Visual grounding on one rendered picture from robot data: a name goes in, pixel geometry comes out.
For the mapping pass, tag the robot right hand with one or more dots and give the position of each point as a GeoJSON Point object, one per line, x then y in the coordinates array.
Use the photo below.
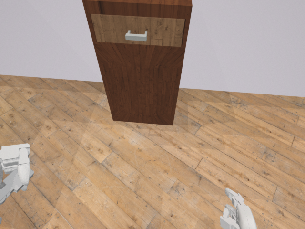
{"type": "Point", "coordinates": [241, 217]}

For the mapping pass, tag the robot left hand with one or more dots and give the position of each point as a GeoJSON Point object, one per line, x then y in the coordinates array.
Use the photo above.
{"type": "Point", "coordinates": [15, 161]}

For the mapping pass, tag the cabinet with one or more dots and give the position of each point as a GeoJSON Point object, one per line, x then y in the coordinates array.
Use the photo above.
{"type": "Point", "coordinates": [141, 81]}

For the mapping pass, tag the drawer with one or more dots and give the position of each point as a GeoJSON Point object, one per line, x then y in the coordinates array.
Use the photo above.
{"type": "Point", "coordinates": [160, 31]}

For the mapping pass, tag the handle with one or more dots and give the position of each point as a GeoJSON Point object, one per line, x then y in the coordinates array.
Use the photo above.
{"type": "Point", "coordinates": [136, 37]}

